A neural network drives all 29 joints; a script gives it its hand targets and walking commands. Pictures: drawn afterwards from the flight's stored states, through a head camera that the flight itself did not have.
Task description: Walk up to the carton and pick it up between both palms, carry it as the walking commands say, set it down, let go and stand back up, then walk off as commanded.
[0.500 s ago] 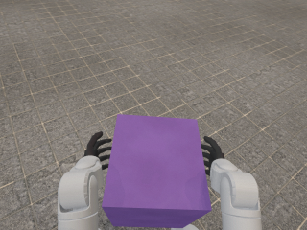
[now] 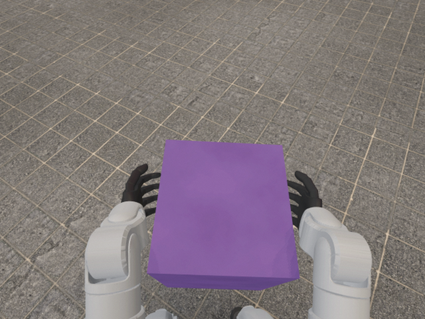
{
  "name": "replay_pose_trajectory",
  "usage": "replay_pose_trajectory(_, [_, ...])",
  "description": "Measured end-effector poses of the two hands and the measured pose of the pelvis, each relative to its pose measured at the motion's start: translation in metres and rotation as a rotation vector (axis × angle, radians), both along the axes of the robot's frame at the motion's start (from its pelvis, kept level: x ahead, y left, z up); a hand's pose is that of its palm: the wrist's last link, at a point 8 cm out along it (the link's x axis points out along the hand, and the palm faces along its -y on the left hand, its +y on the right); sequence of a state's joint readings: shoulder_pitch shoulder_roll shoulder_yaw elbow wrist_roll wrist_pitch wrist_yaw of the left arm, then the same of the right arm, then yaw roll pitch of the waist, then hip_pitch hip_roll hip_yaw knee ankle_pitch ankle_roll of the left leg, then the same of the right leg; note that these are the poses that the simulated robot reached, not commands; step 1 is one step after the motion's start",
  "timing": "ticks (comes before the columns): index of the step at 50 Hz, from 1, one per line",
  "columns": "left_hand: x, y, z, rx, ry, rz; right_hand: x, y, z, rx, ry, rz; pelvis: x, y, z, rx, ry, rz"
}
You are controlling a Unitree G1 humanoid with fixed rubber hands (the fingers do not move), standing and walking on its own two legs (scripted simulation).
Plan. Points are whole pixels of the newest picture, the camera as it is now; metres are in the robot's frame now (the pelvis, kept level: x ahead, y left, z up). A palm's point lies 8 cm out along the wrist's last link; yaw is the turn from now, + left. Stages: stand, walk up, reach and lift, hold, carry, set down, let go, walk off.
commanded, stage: carry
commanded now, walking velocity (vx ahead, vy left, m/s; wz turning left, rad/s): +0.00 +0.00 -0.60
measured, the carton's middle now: (218, 223) +0.30 -0.03 -0.01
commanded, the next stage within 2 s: none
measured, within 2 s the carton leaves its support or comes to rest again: neither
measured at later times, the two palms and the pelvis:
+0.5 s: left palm (136, 253) +0.23 +0.10 +0.08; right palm (345, 290) +0.15 -0.18 +0.08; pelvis -0.08 +0.03 +0.00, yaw -18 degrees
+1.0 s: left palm (209, 309) +0.15 +0.00 +0.08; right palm out of the picture -0.02 -0.23 +0.08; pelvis -0.16 +0.05 +0.00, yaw -35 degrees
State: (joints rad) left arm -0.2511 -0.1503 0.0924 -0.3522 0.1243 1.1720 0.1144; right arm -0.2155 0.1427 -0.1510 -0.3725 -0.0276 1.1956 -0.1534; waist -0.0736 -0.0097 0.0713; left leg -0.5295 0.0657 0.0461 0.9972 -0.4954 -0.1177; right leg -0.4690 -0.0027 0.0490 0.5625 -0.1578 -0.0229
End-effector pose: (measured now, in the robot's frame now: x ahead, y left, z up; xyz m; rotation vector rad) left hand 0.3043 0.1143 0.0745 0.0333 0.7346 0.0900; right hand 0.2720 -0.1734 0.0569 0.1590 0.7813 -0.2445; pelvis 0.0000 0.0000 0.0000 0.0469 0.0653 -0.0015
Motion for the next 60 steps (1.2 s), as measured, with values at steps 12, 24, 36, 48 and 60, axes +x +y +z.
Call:
replay_pose_trajectory(12, [-0.058,0.041,-0.002,-0.055,0.017,-0.011,-0.06,0.041,0.017,-0.108,0.026,0.034,-0.039,0.034,-0.001,-0.066,-0.019,-0.133])
replay_pose_trajectory(24, [-0.076,-0.003,0.009,-0.08,-0.013,-0.121,-0.112,0.003,0.03,-0.102,-0.001,-0.106,-0.079,0.03,0.004,-0.106,-0.001,-0.29])
replay_pose_trajectory(36, [-0.115,-0.124,-0.014,0.056,0.071,-0.444,-0.231,-0.085,-0.016,0.016,0.067,-0.416,-0.121,0.008,-0.003,-0.026,-0.007,-0.464])
replay_pose_trajectory(48, [-0.151,-0.125,0.007,-0.015,-0.026,-0.544,-0.286,-0.074,0.022,-0.061,-0.027,-0.517,-0.156,0.036,0.0,-0.018,-0.009,-0.588])
replay_pose_trajectory(60, [-0.185,-0.078,0.001,-0.064,0.059,-0.556,-0.328,-0.021,0.029,-0.113,0.063,-0.521,-0.182,0.079,0.005,-0.107,-0.026,-0.719])
